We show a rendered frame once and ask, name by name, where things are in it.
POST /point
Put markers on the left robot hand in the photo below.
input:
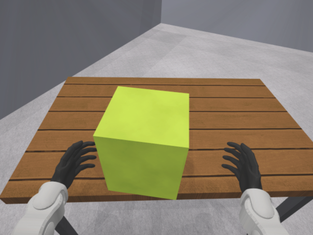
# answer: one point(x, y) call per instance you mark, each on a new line
point(69, 165)

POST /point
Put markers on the left robot forearm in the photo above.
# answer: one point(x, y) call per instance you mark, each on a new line
point(43, 211)

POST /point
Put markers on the right robot hand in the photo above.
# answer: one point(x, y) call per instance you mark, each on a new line
point(247, 171)

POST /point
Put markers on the right robot forearm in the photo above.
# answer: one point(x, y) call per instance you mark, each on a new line
point(258, 216)

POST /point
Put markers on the table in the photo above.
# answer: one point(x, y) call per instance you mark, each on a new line
point(221, 110)

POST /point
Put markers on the carton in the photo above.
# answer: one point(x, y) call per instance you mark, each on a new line
point(142, 141)

